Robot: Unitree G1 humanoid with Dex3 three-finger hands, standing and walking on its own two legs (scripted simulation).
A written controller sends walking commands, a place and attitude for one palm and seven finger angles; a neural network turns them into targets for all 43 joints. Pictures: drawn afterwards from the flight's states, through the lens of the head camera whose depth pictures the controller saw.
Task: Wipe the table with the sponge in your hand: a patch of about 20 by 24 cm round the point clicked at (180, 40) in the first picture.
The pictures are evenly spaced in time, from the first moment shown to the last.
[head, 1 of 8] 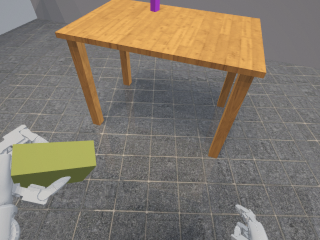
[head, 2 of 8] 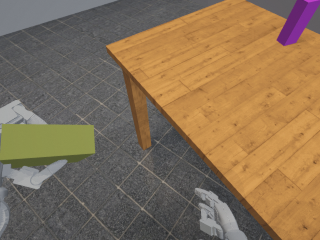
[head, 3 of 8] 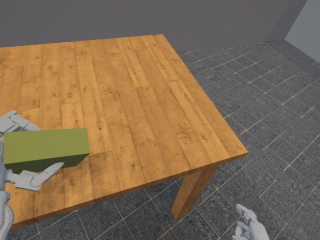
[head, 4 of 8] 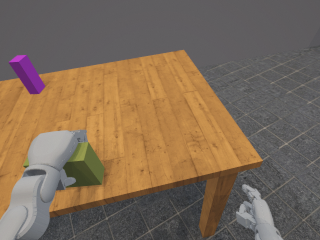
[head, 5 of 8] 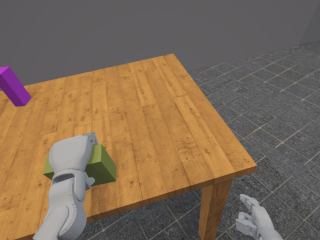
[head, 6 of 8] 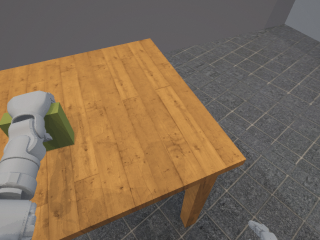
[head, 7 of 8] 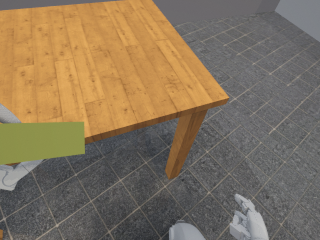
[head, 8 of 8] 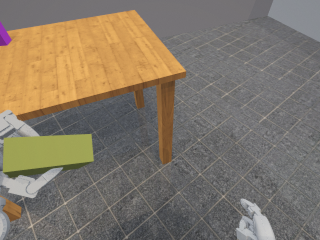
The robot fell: no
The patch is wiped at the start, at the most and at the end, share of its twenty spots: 0.00 1.00 1.00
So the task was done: yes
